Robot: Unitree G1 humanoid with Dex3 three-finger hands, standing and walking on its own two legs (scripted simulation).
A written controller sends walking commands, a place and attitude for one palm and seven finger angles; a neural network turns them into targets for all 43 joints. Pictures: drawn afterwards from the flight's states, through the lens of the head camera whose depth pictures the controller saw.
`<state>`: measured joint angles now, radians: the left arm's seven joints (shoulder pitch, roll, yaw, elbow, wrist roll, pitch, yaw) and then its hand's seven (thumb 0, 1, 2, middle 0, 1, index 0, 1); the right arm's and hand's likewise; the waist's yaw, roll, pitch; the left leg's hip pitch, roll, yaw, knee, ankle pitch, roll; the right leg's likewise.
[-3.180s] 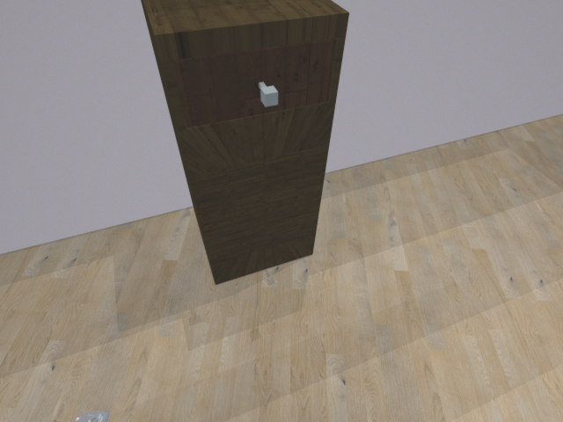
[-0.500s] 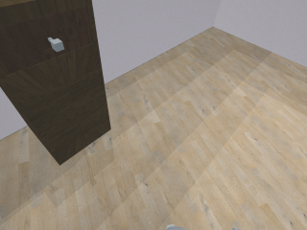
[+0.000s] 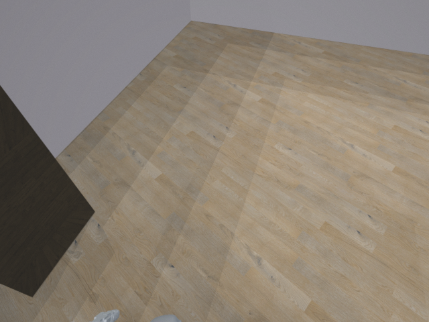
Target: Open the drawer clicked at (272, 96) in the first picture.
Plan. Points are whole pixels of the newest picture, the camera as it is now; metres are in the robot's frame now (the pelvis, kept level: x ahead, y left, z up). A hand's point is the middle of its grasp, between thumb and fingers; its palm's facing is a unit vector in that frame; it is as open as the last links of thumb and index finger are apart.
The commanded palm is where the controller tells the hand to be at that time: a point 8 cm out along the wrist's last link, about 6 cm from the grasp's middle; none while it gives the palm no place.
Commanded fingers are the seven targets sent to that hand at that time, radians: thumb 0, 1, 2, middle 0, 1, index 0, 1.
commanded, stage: walk to a spot facing it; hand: left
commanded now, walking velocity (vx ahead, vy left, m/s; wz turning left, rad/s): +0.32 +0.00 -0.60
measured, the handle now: out of the picture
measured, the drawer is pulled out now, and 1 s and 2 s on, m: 0.00 0.00 0.00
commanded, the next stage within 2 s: turn to face it in 1.14 s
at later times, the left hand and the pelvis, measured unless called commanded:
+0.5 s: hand (115, 277) +0.24 +0.25 -0.17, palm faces -0.22 -0.96 -0.16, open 7.4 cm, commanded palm none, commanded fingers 0.00 0.90 0.90 -0.20 -0.30 -0.20 -0.30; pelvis +0.16 +0.06 +0.02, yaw -19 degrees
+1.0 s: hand (218, 174) +0.55 +0.01 -0.17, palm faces -0.58 -0.79 -0.17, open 7.4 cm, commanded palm none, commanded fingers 0.00 0.90 0.90 -0.20 -0.30 -0.20 -0.30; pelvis +0.34 -0.06 -0.01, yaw -35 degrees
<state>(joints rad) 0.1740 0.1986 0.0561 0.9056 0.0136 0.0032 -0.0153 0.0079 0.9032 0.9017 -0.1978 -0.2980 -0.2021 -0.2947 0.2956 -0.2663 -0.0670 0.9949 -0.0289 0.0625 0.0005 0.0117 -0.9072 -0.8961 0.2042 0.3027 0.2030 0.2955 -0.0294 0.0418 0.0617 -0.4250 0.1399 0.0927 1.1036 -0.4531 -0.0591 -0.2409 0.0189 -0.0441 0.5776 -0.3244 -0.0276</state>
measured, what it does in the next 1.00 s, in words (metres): walks ahead, turning right: left foot, then right foot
